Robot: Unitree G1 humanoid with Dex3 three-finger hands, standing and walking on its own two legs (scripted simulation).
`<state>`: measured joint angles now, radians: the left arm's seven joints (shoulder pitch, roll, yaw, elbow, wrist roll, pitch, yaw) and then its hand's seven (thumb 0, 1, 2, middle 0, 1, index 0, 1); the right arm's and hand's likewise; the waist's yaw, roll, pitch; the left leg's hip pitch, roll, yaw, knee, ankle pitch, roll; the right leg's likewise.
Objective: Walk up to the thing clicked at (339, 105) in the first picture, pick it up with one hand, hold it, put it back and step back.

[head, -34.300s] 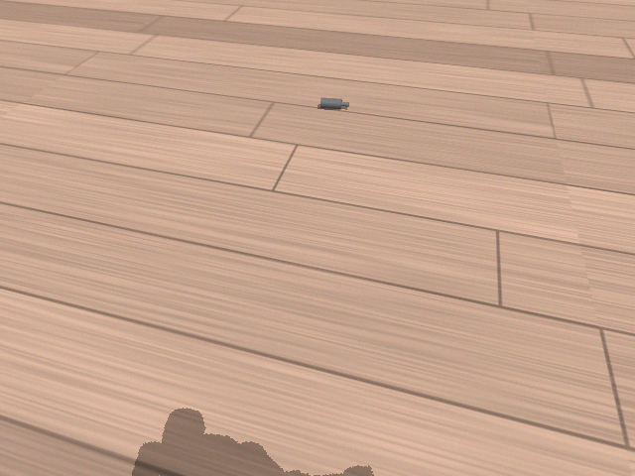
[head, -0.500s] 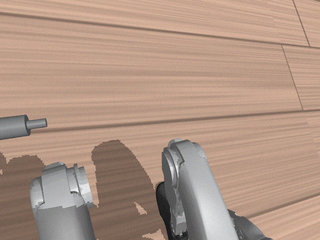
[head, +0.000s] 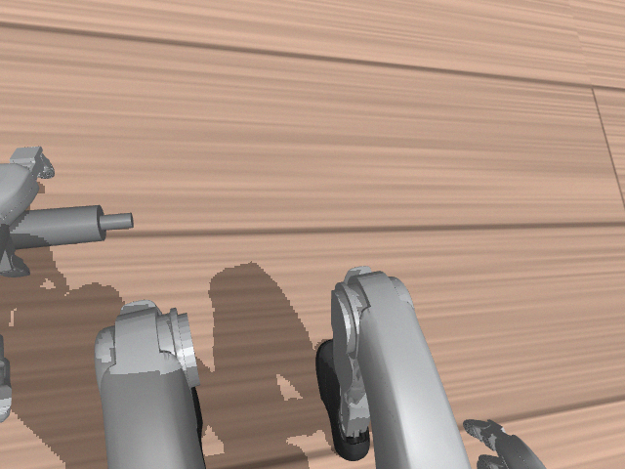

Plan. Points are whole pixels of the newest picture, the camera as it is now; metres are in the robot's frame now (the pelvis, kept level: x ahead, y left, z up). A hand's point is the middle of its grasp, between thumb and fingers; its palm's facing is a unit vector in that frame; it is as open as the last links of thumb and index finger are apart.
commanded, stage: withdraw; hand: left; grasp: from above
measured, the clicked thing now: (75, 225) +0.48 +0.30 -0.32
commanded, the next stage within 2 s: home in 0.04 s
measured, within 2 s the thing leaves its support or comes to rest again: neither
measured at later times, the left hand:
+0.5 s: hand out of the picture +0.45 +0.33 -0.11, palm faces -0.35 -0.23 -0.91, open 12.0 cm
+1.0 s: hand out of the picture +0.27 +0.25 +0.11, palm faces -0.04 -0.89 -0.46, open 7.5 cm
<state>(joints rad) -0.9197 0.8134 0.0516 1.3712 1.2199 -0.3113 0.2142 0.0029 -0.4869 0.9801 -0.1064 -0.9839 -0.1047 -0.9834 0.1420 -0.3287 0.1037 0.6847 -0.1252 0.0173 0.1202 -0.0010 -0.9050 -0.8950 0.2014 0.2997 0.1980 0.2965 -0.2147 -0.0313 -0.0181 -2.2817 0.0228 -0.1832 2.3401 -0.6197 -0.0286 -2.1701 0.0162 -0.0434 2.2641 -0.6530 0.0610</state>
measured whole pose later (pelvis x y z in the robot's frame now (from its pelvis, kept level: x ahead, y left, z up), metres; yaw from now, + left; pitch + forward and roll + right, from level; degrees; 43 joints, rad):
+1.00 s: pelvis +0.02 +0.00 +0.21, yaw +6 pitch +26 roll -5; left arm 0.02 0.37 0.05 0.22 0.18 0.27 0.03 0.01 0.89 0.89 -0.21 -0.30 -0.21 -0.30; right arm 0.05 -0.25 0.00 0.54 0.03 -0.05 -0.02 0.00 -0.90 -0.90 0.20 0.30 0.20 0.30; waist -0.05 0.03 -0.18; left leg -1.55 0.05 -0.10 1.67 -0.59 -0.03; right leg -1.47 -0.02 -0.04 1.62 -0.62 0.04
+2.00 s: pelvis +0.09 +0.00 +0.37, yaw +9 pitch +10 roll -3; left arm 0.50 0.21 0.03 -0.12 -0.05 0.46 0.02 0.01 0.91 0.89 -0.20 -0.30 -0.20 -0.29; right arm 0.27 -0.22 0.04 0.54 0.00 -0.24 -0.18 0.01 -0.90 -0.90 0.21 0.30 0.20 0.30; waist -0.04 0.05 -0.16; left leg -0.72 0.05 -0.06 1.01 -0.47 -0.03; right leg -0.64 -0.03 -0.06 0.95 -0.49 0.03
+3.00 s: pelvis +0.10 +0.01 +0.37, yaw +9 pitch +10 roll -3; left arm 0.50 0.22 0.03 -0.14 -0.05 0.46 0.02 0.01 0.91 0.89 -0.20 -0.30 -0.20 -0.29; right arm 0.28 -0.21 0.03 0.54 0.01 -0.24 -0.18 0.01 -0.90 -0.90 0.21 0.30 0.20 0.30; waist -0.04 0.05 -0.16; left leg -0.72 0.05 -0.05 1.02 -0.48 -0.02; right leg -0.64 -0.03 -0.05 0.94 -0.49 0.04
